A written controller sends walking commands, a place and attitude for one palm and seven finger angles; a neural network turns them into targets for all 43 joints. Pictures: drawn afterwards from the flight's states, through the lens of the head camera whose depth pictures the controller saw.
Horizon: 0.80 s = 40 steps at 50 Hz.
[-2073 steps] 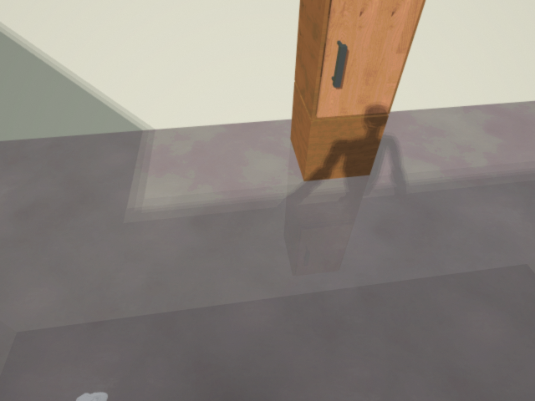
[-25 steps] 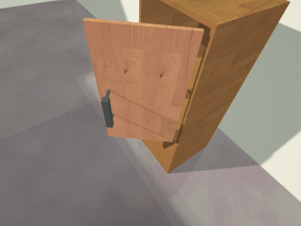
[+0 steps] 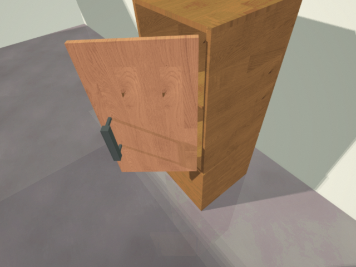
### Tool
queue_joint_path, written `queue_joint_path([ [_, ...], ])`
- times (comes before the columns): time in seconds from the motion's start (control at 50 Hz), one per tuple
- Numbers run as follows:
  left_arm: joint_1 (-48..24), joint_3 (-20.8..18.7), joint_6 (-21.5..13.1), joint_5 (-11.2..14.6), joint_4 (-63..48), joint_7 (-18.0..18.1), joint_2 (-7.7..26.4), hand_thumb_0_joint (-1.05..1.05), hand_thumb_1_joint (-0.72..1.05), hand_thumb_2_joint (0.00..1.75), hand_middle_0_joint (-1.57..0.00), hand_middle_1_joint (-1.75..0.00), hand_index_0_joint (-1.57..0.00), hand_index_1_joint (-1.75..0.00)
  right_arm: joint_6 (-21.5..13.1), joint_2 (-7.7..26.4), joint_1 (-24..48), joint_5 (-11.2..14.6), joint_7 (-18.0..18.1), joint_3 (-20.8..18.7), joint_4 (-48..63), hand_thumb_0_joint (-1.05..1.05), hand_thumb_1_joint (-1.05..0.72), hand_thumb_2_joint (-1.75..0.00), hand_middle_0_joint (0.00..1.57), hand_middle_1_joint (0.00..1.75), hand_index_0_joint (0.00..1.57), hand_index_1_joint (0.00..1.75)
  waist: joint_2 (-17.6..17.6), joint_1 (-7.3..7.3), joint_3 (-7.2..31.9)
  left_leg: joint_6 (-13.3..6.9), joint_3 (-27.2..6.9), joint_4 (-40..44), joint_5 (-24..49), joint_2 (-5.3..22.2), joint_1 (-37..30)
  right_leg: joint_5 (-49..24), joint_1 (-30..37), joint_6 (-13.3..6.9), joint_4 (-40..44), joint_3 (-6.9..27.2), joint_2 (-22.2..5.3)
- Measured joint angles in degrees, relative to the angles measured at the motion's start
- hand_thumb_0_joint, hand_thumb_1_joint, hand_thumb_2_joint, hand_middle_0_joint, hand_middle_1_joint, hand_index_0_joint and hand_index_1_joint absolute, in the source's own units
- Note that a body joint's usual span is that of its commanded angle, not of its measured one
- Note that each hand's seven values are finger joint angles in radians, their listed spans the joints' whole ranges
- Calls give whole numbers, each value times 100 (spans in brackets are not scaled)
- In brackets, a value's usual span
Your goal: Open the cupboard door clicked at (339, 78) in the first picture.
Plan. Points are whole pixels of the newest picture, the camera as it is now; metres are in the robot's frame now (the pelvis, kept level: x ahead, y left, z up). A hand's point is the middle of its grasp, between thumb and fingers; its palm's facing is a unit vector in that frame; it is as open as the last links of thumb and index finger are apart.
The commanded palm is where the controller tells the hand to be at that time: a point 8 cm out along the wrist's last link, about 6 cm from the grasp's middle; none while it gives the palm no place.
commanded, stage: come to a stop and stand still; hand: left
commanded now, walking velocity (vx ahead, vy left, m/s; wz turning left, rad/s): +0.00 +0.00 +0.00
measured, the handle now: (113, 139) +0.54 +0.26 -0.08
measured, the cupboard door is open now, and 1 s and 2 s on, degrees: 51 51 51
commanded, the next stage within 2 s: look again from close up in 0.46 s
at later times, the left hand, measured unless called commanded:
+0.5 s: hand out of the picture -0.01 +0.13 -0.17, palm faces +0.04 -0.98 -0.19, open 7.4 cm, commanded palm none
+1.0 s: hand out of the picture +0.01 +0.16 -0.17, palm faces +0.04 -0.98 -0.20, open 7.4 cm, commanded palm none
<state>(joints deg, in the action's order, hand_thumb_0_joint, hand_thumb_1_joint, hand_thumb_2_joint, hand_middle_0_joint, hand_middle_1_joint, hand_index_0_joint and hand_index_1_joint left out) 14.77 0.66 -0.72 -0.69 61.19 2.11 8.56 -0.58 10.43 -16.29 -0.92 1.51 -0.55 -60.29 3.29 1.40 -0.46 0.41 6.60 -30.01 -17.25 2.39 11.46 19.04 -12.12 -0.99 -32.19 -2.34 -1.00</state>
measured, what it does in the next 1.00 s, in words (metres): stands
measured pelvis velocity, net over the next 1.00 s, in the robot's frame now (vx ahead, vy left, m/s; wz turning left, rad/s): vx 0.01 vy -0.02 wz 0.01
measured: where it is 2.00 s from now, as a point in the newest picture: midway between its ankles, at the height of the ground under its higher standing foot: outside the picture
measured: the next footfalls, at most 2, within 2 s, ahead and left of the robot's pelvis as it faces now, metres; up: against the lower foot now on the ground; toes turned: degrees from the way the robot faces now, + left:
none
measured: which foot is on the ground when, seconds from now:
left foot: down 0.00-1.00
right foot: down 0.00-1.00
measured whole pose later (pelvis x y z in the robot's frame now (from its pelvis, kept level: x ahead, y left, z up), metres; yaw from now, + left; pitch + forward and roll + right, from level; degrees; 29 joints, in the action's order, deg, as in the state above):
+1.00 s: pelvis +0.01 -0.02 +0.01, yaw +1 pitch -1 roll +1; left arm 16.2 0.3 -1.1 -0.6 64.0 1.8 8.5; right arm -1.4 8.1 -16.1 -0.7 1.9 0.6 -65.8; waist 0.3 -0.4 -1.5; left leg 2.0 5.5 -24.2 -14.7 3.4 8.5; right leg 17.0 -8.8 -2.3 -26.3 -3.5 0.4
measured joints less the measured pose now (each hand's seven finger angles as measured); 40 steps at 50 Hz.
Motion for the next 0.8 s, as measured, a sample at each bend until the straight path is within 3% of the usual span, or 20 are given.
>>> queue_joint_path([
  [0.36,262,39,-63,15,252,-46,-76,1,91,90,-20,-30,-20,-30,-5,-37,67,29,-19,89,-367,0,-91,-90,19,30,20,30,-154,-142,-92,255,-175,475,286,211,-210,-220,267,-252,501,-186,248],
  [0.8,199,-18,-56,11,286,-29,-24,1,91,90,-20,-29,-20,-30,-68,-263,-24,28,27,124,-533,1,-91,-90,20,30,20,30,-288,-167,-89,208,-153,546,263,162,-258,-232,332,-189,613,-165,205],
])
